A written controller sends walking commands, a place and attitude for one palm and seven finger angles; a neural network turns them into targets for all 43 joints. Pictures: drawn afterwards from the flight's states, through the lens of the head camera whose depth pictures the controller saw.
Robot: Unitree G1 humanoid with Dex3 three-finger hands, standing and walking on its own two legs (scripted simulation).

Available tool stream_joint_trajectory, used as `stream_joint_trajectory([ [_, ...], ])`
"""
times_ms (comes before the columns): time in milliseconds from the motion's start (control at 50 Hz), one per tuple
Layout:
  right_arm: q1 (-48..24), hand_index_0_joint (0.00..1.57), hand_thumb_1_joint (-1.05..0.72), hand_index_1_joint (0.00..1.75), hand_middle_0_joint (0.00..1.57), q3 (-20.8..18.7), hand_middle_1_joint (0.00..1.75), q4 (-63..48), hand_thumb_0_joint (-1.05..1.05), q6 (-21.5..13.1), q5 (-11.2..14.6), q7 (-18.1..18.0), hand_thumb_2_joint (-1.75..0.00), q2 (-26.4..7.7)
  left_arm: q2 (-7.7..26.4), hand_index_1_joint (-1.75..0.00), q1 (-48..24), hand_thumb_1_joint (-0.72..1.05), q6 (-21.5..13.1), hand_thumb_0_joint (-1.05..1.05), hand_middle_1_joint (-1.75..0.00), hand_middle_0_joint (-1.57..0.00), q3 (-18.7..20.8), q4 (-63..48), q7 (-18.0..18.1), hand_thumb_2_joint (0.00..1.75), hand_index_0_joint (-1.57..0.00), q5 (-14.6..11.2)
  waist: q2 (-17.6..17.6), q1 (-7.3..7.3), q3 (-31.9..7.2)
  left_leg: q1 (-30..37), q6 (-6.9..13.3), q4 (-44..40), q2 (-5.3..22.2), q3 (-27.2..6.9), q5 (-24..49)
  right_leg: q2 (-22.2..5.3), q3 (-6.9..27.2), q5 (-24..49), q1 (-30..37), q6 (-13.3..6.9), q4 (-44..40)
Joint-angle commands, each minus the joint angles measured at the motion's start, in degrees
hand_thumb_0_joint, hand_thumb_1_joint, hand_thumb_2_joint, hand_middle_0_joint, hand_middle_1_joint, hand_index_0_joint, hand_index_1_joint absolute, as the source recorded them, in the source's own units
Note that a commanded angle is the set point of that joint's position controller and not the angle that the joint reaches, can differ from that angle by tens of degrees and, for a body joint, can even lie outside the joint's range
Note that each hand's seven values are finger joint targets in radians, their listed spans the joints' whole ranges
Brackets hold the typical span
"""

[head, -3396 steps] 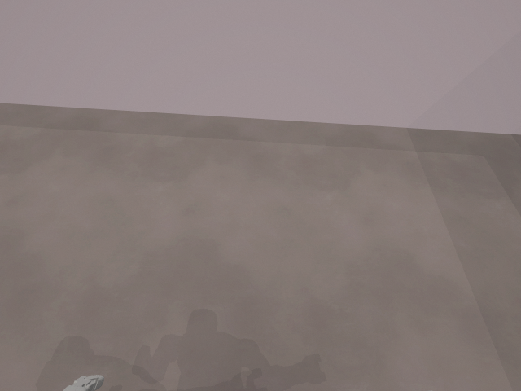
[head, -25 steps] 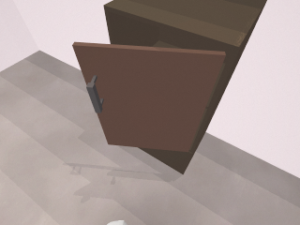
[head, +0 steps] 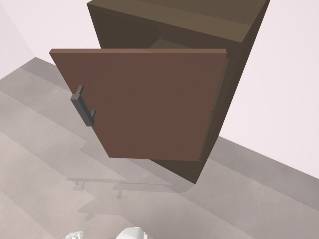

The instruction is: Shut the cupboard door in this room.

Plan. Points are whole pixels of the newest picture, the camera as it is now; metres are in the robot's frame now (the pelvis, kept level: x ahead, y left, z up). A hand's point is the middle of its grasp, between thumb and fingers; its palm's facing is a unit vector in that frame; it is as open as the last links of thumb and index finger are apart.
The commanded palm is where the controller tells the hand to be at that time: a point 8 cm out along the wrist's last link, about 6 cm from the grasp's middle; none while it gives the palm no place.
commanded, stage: come to a stop and stand still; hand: left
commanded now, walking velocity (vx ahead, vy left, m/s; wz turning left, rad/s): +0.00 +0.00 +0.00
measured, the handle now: (85, 106) +0.47 +0.26 +0.03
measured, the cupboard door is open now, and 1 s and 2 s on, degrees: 27 27 27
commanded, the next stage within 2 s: look again from close up in 0.36 s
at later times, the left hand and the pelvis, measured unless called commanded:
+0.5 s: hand out of the picture -0.01 +0.18 -0.16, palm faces +0.01 -0.98 -0.21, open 7.3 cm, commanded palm none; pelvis -0.01 +0.00 +0.01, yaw +0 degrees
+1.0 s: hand out of the picture +0.02 +0.17 -0.15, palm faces +0.00 -0.97 -0.23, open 7.3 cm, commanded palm none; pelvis +0.00 -0.01 +0.01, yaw -1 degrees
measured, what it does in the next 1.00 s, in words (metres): steps on the spot: left foot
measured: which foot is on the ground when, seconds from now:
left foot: up 0.00-0.14, down 0.16-1.00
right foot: down 0.00-1.00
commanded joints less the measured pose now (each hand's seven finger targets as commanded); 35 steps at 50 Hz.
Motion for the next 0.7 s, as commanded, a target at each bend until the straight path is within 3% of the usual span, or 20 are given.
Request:
stream_joint_trajectory([
  [0, 5.04, 0.20, -0.90, 0.30, 0.20, 0.43, 0.30, -2.84, 0.00, -1.51, 0.30, 0.17, -0.90, -1.60, 7.94, -0.30, 0.37, 0.90, -1.03, 0.00, -0.30, -0.20, 1.14, -3.52, 0.94, 0.90, -0.20, 0.25, -12.35, -0.80, -6.79, 2.25, -0.36, 4.03, -0.33, -0.35, -0.32, -14.39, 11.07, 25.01, 2.32, -10.35, -14.82],
  [40, 5.41, 0.20, -0.90, 0.30, 0.20, 1.09, 0.30, -2.71, 0.00, -2.07, 0.44, 0.18, -0.90, -0.59, 8.32, -0.30, 2.73, 0.90, -1.25, 0.00, -0.30, -0.20, 1.20, -2.39, 0.95, 0.90, -0.20, 0.11, -10.96, 0.37, -8.41, 4.77, -0.53, -7.87, -0.61, 1.09, -0.34, -14.08, 11.65, 25.95, 6.71, -10.31, -13.93],
  [60, 6.29, 0.20, -0.90, 0.30, 0.20, 1.36, 0.30, -2.05, 0.00, -2.38, 0.54, 0.15, -0.90, -0.18, 8.39, -0.30, 3.28, 0.90, -1.28, 0.00, -0.30, -0.20, 1.10, -1.53, 0.93, 0.90, -0.20, -0.08, -10.23, 0.13, -8.63, 6.87, -0.67, -16.05, -0.56, 1.85, 2.25, -13.30, 11.55, 25.92, 8.26, -9.68, -12.74],
  [100, 9.75, 0.20, -0.90, 0.30, 0.20, 1.97, 0.30, -0.18, 0.00, -3.05, 0.45, -0.07, -0.90, 0.01, 7.30, -0.30, 3.15, 0.90, -1.34, 0.00, -0.30, -0.20, 0.72, -0.09, 0.87, 0.90, -0.20, -1.05, -9.28, -1.15, -9.20, 15.56, -0.15, -33.19, -0.18, 1.08, 14.79, -11.29, 10.71, 19.66, 6.15, -5.73, -10.43],
  [120, 9.61, 0.20, -0.90, 0.30, 0.20, 2.07, 0.30, 0.16, 0.00, -3.89, 0.15, -0.21, -0.90, -1.94, 5.01, -0.30, 3.80, 0.90, -1.19, 0.00, -0.30, -0.20, 0.25, 0.12, 0.67, 0.90, -0.20, -1.59, -2.72, -0.17, -9.02, 17.59, 1.80, -37.64, 4.72, -5.04, 21.06, -7.14, 8.13, 13.14, 3.65, -2.37, -8.89],
  [140, 6.51, 0.20, -0.90, 0.30, 0.20, 2.22, 0.30, -0.36, 0.00, -4.34, -0.37, -0.37, -0.90, -4.35, 3.28, -0.30, 4.72, 0.90, -0.99, 0.00, -0.30, -0.20, -0.30, 0.47, 0.38, 0.90, -0.20, -1.76, 3.35, 1.96, -7.49, 12.58, 4.41, -38.38, 10.16, -9.66, 24.58, -3.57, 5.33, 7.55, 6.01, 0.30, -9.97],
  [160, 4.62, 0.20, -0.90, 0.30, 0.20, 2.19, 0.30, -0.67, 0.00, -4.32, -0.36, -0.36, -0.90, -5.06, 2.65, -0.30, 5.30, 0.90, -1.02, 0.00, -0.30, -0.20, -0.37, 0.73, 0.25, 0.90, -0.20, -1.21, 0.41, 2.82, -6.16, 7.05, 4.92, -38.67, 11.63, -9.39, 19.06, -3.00, 3.99, 4.76, 9.80, 0.74, -11.44],
  [180, 4.03, 0.20, -0.90, 0.30, 0.20, 2.62, 0.30, 0.21, 0.00, -4.82, -0.41, -0.67, -0.90, -3.93, 3.12, -0.30, 4.11, 0.90, -1.07, 0.00, -0.30, -0.20, -0.23, 2.05, 0.15, 0.90, -0.20, -1.19, 0.42, 2.43, -6.20, 8.16, 3.94, -37.77, 8.32, -7.87, 24.04, -3.15, 3.90, 11.39, 10.54, 0.49, -10.83],
  [200, 5.18, 0.20, -0.90, 0.30, 0.20, 2.79, 0.30, 1.37, 0.00, -4.96, -0.18, -0.79, -0.90, -3.31, 3.22, -0.30, 3.58, 0.90, -0.99, 0.00, -0.30, -0.20, -0.35, 2.88, 0.18, 0.90, -0.20, -1.30, 4.30, 1.83, -6.77, 10.11, 3.10, -38.16, 7.40, -5.83, 27.02, -3.55, 3.32, 12.69, 11.06, 0.36, -10.16],
  [240, 6.09, 0.20, -0.90, 0.30, 0.20, 2.86, 0.30, 2.48, 0.00, -4.81, -0.05, -0.99, -0.90, -1.97, 2.70, -0.30, 4.76, 0.90, -1.15, 0.00, -0.30, -0.20, -0.35, 4.46, 0.21, 0.90, -0.20, -1.35, 5.16, 1.98, -6.74, 11.68, 2.49, -38.16, 6.45, -3.68, 25.13, -3.62, 3.46, 12.76, 11.52, 0.01, -11.70],
  [360, 9.52, 0.20, -0.90, 0.30, 0.20, 2.78, 0.30, 4.56, 0.00, -4.54, 0.22, -0.86, -0.90, -0.57, 2.80, -0.30, 5.65, 0.90, -1.74, 0.00, -0.30, -0.20, -0.92, 7.36, 0.16, 0.90, -0.20, -1.36, -3.63, 0.86, -2.70, 12.61, 1.73, -39.66, 4.61, -2.35, 15.91, -4.29, 5.66, 9.71, 9.51, -0.55, -16.79],
  [380, 5.27, 0.20, -0.90, 0.30, 0.20, 2.55, 0.30, 1.41, 0.00, -5.95, 0.72, -0.23, -0.90, -3.56, 3.34, -0.30, 12.53, 0.90, -3.47, 0.00, -0.30, -0.20, -2.02, 9.12, 2.84, 0.90, -0.20, -1.02, 3.09, 2.77, -3.57, 12.15, 0.48, -29.88, 5.30, 1.35, 21.16, -7.81, 5.91, 25.25, 8.00, -0.04, -11.87],
  [400, 8.19, 0.20, -0.90, 0.30, 0.20, 3.05, 0.30, -0.01, 0.00, -5.43, 0.31, -0.02, -0.90, 0.29, 6.21, -0.30, 10.19, 0.90, -3.79, 0.00, -0.30, -0.20, -1.78, 6.93, 2.36, 0.90, -0.20, -1.34, 3.42, 0.41, -6.02, 11.13, 0.36, -30.51, 1.66, -0.11, 11.55, -8.64, 9.74, 13.01, 7.54, -1.99, -12.96],
  [420, 10.53, 0.20, -0.90, 0.30, 0.20, 3.31, 0.30, 0.24, 0.00, -5.70, 0.23, 0.10, -0.90, 0.27, 5.82, -0.30, 8.87, 0.90, -3.90, 0.00, -0.30, -0.20, -2.11, 6.40, 1.78, 0.90, -0.20, -1.23, 2.59, -0.31, -5.61, 11.75, 0.91, -32.26, 2.47, -1.12, 11.68, -7.45, 9.54, 1.54, 3.89, -2.74, -13.27],
  [440, 12.56, 0.20, -0.90, 0.30, 0.20, 3.45, 0.30, -0.16, 0.00, -6.00, 0.08, 0.16, -0.90, 0.05, 4.94, -0.30, 8.19, 0.90, -3.75, 0.00, -0.30, -0.20, -2.24, 5.82, 1.44, 0.90, -0.20, -1.07, 1.97, -0.86, -4.88, 11.40, 1.65, -33.29, 3.32, -2.05, 13.27, -5.76, 8.05, -0.62, 2.59, -2.49, -12.38],
  [460, 12.69, 0.20, -0.90, 0.30, 0.20, 3.62, 0.30, -0.44, 0.00, -6.41, -0.11, 0.14, -0.90, 0.02, 4.82, -0.30, 7.69, 0.90, -3.68, 0.00, -0.30, -0.20, -2.40, 5.60, 1.09, 0.90, -0.20, -1.11, 3.23, -0.45, -5.14, 11.36, 2.31, -34.61, 4.16, -2.78, 15.23, -4.59, 6.62, 1.97, 3.06, -2.37, -10.97],
  [520, 12.81, 0.20, -0.90, 0.30, 0.20, 3.82, 0.30, -1.09, 0.00, -6.70, 0.27, -0.20, -0.90, -1.57, 3.14, -0.30, 8.75, 0.90, -3.77, 0.00, -0.30, -0.20, -2.91, 6.18, 0.77, 0.90, -0.20, -1.23, -3.89, -0.11, -2.93, 9.75, 3.13, -35.77, 4.56, -3.56, 16.80, -4.01, 6.08, 6.01, 4.86, -1.84, -10.46],
  [560, 13.05, 0.20, -0.90, 0.30, 0.20, 4.13, 0.30, -0.49, 0.00, -6.82, 0.21, -0.32, -0.90, -1.31, 3.12, -0.30, 8.66, 0.90, -3.61, 0.00, -0.30, -0.20, -3.04, 6.68, 0.62, 0.90, -0.20, -1.37, -2.54, -0.03, -1.39, 10.05, 3.22, -37.04, 4.31, -3.43, 17.26, -4.14, 6.08, 6.78, 4.52, -1.91, -10.39],
  [620, 13.12, 0.20, -0.90, 0.30, 0.20, 4.29, 0.30, 0.37, 0.00, -6.84, 0.27, -0.35, -0.90, -1.79, 3.21, -0.30, 9.25, 0.90, -3.65, 0.00, -0.30, -0.20, -3.04, 7.08, 0.70, 0.90, -0.20, -1.48, -4.46, 0.20, -1.23, 10.60, 3.11, -37.03, 3.88, -2.87, 17.26, -4.48, 6.62, 7.86, 5.33, -1.78, -10.73],
  [680, 13.52, 0.20, -0.90, 0.30, 0.20, 4.53, 0.30, 1.64, 0.00, -6.94, 0.15, -0.37, -0.90, -1.53, 3.23, -0.30, 9.17, 0.90, -3.61, 0.00, -0.30, -0.20, -2.95, 7.45, 0.72, 0.90, -0.20, -1.56, -3.51, 0.29, -1.88, 11.69, 3.02, -37.43, 3.80, -2.40, 18.34, -4.67, 6.46, 9.06, 5.96, -1.75, -10.61],
])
